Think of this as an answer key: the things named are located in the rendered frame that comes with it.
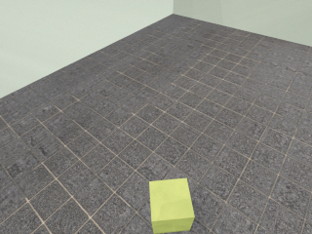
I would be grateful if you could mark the carton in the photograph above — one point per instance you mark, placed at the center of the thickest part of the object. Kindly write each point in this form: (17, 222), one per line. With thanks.
(170, 205)

